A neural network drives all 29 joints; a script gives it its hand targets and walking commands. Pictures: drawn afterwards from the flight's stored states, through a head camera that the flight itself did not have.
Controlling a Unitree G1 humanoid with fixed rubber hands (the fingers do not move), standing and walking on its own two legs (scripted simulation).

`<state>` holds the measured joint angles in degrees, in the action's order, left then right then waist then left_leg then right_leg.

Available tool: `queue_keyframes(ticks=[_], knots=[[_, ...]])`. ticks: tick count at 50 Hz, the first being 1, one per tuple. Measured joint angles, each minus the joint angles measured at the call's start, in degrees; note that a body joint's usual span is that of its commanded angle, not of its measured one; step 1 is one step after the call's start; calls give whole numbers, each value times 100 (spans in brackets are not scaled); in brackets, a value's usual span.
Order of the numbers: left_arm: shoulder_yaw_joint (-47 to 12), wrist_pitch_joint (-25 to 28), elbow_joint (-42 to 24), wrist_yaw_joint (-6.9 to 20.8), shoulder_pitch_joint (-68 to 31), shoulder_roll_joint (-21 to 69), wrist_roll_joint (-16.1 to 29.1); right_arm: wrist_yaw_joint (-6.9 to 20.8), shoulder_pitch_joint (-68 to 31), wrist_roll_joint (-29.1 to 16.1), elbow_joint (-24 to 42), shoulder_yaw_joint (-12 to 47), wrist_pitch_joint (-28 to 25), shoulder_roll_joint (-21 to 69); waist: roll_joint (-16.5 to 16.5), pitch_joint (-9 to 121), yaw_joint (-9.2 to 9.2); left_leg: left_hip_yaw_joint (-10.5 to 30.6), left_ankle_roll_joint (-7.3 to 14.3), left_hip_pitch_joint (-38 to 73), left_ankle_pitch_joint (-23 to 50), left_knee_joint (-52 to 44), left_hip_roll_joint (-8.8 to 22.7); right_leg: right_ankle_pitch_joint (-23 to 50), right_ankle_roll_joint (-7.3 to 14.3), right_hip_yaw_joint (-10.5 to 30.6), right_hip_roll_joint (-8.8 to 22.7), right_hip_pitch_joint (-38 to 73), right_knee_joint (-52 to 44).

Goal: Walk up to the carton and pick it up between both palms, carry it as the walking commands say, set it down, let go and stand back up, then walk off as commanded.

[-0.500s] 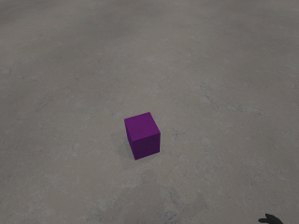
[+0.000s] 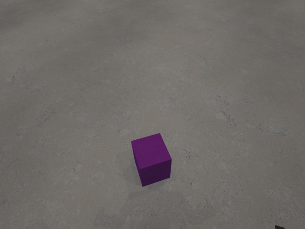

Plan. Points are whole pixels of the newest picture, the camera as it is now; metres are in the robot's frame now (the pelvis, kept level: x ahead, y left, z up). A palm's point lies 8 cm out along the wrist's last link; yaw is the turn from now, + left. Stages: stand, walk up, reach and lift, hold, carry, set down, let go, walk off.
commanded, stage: walk up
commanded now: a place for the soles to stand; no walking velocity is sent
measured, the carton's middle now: (151, 159) +0.69 +0.03 -0.63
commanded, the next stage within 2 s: none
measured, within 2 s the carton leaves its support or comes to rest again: neither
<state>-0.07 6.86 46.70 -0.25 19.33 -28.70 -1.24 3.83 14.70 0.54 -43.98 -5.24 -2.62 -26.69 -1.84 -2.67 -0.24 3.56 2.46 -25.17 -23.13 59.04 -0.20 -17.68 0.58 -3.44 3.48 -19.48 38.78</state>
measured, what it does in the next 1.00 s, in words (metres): walks ahead: left foot, then right foot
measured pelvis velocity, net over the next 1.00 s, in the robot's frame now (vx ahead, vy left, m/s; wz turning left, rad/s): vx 0.19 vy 0.10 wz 0.03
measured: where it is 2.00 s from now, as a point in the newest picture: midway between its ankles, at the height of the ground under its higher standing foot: outside the picture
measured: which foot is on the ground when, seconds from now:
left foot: up 0.00-0.16, down 0.18-0.50, up 0.52-0.68, down 0.70-1.00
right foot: down 0.00-0.18, up 0.20-0.46, down 0.48-0.72, up 0.74-0.94, down 0.96-1.00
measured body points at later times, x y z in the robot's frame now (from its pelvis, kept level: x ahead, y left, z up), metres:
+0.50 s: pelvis +0.14 +0.06 -0.01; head +0.16 +0.05 +0.44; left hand +0.22 +0.41 -0.09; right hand +0.23 -0.28 -0.10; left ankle +0.15 +0.15 -0.72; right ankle +0.21 -0.07 -0.72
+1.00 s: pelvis +0.19 +0.10 -0.01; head +0.21 +0.10 +0.44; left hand +0.26 +0.44 -0.10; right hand +0.32 -0.24 -0.09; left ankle +0.21 +0.21 -0.72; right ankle +0.22 -0.04 -0.72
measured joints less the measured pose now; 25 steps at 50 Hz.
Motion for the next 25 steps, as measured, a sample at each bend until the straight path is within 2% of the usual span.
queue_keyframes(ticks=[3, 8, 9, 10, 11, 14, 20, 24, 25], knots=[[0, -10, -1, 3, 29, -5, 0, 45, -23, 0, 0, 1, 7, -3, -3, 2, -5, -92, -1, -218, 48, -278, 83, -134, 0, -4, 116, 239, -100], [1, -64, -7, 22, 29, -108, 0, 88, -32, 0, 2, 1, 10, -6, -7, 10, -10, -463, -1, -75, 300, -1535, 117, -485, -76, -12, 308, 541, -47], [2, -82, -15, 15, 35, -145, 0, 77, -18, 0, 2, -3, -3, -13, -13, 6, -14, -523, -1, 57, 380, -1891, 114, -594, -61, -16, 348, 484, 188], [2, -114, -20, 1, 2, -159, 0, 47, 21, 0, -4, -6, -17, -14, -20, -15, -15, -548, -4, 46, 785, -1890, 106, -745, -47, 17, 358, 309, 716], [1, -166, -19, -26, -48, -134, 0, 31, 68, 0, -5, -6, -19, -12, -12, -41, -19, -571, -7, 15, 857, -1734, 87, -821, -42, 167, 275, 94, 1283], [0, -211, -28, -54, -154, -42, 14, -15, 235, 0, -1, -4, -18, -10, 9, -34, -11, -608, 4, 160, 652, -1773, 73, -847, -43, 269, 25, -485, 2114], [0, -196, -30, -66, -156, 7, 14, -35, 340, 0, 0, -3, 2, -9, 33, -37, -4, -742, 79, 487, 398, -1899, 27, -846, -43, 275, -22, -934, 1503], [2, -111, -33, -139, -120, -32, 14, -27, 339, 0, 34, -2, 85, -6, 46, -30, 2, -765, 80, 613, 123, -1716, 0, -345, -14, 239, -124, -504, 324], [3, -78, -29, -178, -104, -68, 14, -27, 327, 0, 69, -3, 96, -6, 55, -47, -1, -755, 80, 536, 16, -1451, -9, 50, -11, 240, -120, -438, 199]])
